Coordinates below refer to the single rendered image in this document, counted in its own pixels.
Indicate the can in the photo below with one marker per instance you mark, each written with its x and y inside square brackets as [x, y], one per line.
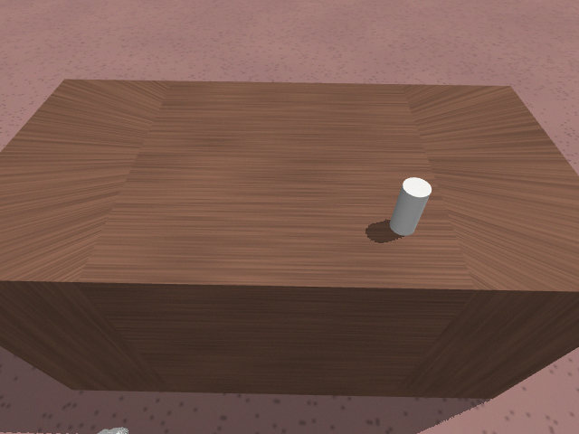
[411, 201]

